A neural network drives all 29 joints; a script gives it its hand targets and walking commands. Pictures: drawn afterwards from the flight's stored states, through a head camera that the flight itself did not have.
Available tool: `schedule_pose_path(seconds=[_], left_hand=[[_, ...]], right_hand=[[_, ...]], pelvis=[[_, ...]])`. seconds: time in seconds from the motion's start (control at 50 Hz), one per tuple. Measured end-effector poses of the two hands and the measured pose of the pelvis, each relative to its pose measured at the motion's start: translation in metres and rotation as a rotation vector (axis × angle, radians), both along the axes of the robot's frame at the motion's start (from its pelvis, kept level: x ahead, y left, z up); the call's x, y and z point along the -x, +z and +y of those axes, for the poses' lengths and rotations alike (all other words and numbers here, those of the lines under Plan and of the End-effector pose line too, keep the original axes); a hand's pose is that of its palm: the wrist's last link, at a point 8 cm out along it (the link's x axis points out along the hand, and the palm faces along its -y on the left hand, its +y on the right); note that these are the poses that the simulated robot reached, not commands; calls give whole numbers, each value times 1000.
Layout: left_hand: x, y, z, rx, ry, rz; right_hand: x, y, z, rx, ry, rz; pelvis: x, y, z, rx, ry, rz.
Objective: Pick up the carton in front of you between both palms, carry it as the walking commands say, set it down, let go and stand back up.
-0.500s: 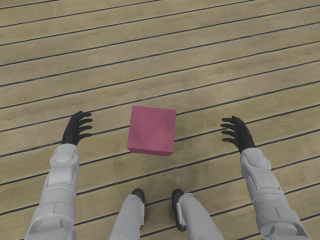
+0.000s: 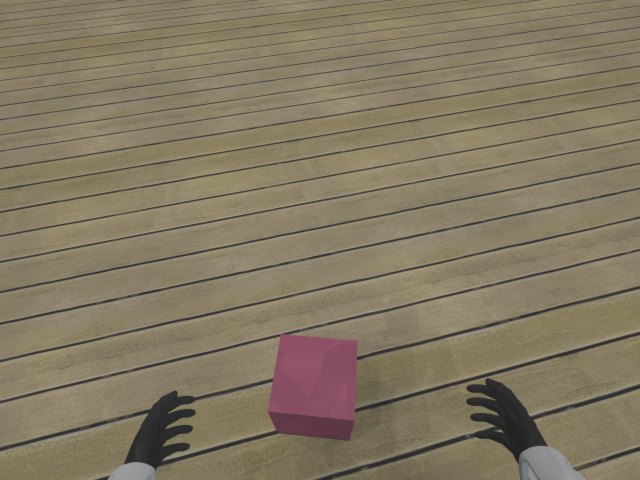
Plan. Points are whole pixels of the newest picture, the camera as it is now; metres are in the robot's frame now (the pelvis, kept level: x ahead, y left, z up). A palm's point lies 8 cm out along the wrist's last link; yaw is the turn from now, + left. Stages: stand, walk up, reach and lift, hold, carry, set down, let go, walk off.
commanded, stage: let go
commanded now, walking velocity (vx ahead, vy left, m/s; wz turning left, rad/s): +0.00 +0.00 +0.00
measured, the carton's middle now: (315, 388) +0.41 +0.02 -0.65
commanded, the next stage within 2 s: stand in 0.36 s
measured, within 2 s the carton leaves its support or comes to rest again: neither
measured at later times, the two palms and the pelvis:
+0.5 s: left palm out of the picture +0.13 +0.27 -0.08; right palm (549, 453) +0.15 -0.26 -0.08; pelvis -0.01 +0.00 -0.01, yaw +0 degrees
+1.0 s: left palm out of the picture +0.13 +0.29 -0.09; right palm (562, 467) +0.13 -0.28 -0.09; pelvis +0.01 +0.00 +0.00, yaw +0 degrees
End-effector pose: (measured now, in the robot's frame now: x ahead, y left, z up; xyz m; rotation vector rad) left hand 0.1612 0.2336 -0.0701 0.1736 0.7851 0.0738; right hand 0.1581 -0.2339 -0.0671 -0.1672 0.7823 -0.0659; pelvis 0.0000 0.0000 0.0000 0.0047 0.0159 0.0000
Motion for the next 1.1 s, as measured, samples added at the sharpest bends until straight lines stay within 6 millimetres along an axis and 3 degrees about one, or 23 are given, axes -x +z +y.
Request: schedule_pose_path(seconds=[0.22,0.38,0.54,0.66,0.9,1.1], left_hand=[[9,3,-1,5,-3,15],[14,-3,1,-21,3,9],[31,-13,45,-164,36,81],[36,-15,62,-203,50,127],[31,-21,59,-197,45,156],[38,-24,62,-199,49,189]], right_hand=[[-2,1,5,4,8,7],[2,4,-2,60,-21,19],[14,-12,-38,186,-37,68],[19,-19,-49,212,-39,114],[19,-26,-49,207,-45,156],[31,-28,-53,212,-58,195]], pelvis=[[6,-2,0,-2,5,-102],[7,-4,0,0,-5,-103],[4,-7,2,8,-5,-31],[-1,-7,3,8,-5,-19],[-7,-5,4,7,-5,-24],[-5,-3,5,7,-7,-35]])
